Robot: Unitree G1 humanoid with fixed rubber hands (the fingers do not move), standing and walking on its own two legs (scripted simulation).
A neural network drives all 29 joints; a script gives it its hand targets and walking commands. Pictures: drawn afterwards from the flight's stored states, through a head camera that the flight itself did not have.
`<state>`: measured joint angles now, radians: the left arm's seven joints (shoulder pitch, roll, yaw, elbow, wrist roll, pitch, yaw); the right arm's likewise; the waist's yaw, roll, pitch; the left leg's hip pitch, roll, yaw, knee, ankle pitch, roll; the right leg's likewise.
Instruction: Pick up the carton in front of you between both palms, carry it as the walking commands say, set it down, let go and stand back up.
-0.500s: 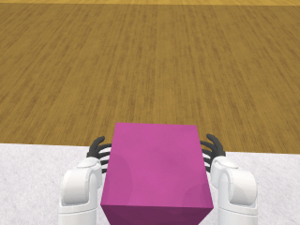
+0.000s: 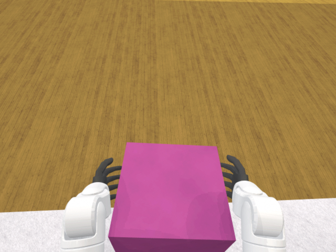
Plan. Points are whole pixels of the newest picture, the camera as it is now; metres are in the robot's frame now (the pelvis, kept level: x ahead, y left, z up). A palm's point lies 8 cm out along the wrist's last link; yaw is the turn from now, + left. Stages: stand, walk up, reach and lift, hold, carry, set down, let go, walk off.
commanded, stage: carry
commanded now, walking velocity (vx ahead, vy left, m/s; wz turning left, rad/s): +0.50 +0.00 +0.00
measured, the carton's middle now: (168, 209) +0.26 +0.00 -0.02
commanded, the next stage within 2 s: none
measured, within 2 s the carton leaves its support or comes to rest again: neither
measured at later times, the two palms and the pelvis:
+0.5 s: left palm (122, 70) +0.62 +0.13 +0.14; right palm (215, 65) +0.66 -0.17 +0.14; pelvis +0.33 -0.05 +0.00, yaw +3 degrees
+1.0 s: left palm (130, 24) +1.05 +0.15 +0.12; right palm (196, 25) +1.04 -0.15 +0.12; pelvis +0.64 +0.01 +0.00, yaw +2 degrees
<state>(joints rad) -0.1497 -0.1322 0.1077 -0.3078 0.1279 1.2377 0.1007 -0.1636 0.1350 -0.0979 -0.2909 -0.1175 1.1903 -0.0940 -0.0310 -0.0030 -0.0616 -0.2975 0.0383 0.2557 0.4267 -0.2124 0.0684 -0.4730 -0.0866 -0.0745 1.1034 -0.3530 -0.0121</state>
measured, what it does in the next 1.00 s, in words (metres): walks ahead: right foot, then left foot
